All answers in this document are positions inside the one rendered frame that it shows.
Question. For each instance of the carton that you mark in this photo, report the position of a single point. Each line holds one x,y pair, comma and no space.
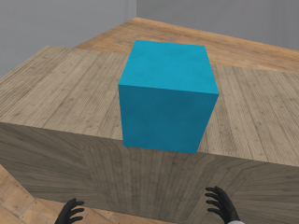
167,93

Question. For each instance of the right robot hand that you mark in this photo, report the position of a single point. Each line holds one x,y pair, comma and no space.
226,209

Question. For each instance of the pedestal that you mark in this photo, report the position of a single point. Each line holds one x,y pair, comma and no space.
61,139

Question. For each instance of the left robot hand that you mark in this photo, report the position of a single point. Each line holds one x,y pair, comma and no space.
67,212

